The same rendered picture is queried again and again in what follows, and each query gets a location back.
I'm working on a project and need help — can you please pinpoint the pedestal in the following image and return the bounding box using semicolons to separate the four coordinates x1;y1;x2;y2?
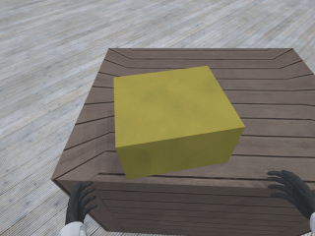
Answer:
50;48;315;236

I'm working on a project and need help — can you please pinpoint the carton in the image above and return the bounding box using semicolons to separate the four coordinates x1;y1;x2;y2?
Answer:
113;66;245;180

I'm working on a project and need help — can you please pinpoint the robot right hand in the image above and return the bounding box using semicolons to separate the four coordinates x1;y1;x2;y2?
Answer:
266;170;315;220

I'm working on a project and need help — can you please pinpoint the robot left hand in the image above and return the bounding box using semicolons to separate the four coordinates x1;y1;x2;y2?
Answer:
65;181;97;225

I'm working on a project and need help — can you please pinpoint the robot left forearm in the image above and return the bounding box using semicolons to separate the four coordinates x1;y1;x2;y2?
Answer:
58;221;88;236

